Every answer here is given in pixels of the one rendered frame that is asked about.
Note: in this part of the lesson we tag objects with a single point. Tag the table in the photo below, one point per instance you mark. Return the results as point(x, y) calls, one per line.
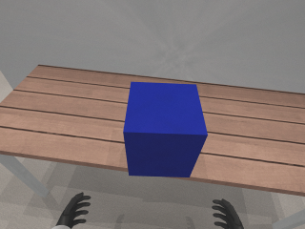
point(256, 137)

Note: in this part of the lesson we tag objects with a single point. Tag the carton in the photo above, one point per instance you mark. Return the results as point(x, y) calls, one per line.
point(164, 130)

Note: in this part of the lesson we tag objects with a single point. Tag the left robot hand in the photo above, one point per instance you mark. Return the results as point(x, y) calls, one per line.
point(68, 216)

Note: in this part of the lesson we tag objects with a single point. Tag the right robot hand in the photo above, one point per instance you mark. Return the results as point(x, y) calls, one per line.
point(232, 219)

